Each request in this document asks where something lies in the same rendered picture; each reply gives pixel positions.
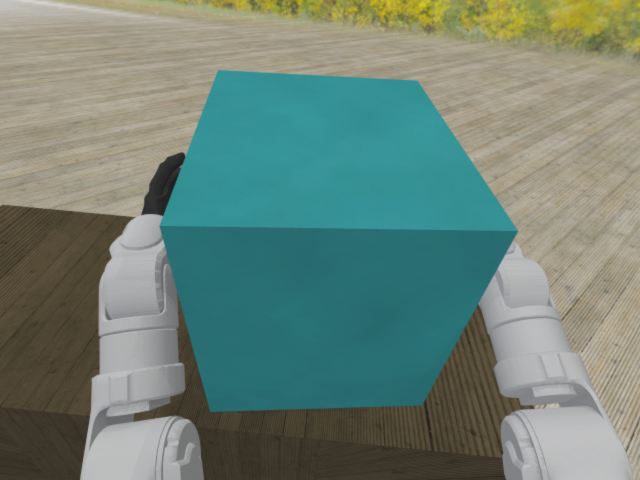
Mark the carton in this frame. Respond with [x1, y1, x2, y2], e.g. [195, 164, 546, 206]
[160, 70, 518, 412]

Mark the right robot forearm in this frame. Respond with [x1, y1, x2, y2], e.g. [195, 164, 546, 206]
[478, 242, 633, 480]

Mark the pedestal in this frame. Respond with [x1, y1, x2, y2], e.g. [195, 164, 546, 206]
[0, 205, 535, 480]

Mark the robot left hand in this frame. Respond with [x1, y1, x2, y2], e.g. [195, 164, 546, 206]
[141, 152, 185, 216]

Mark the robot left upper arm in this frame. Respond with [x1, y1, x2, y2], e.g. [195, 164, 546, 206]
[82, 416, 204, 480]

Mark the left robot forearm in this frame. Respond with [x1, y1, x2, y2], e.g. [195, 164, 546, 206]
[80, 214, 185, 480]

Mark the robot right upper arm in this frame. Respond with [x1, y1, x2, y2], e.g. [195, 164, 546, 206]
[501, 406, 630, 480]

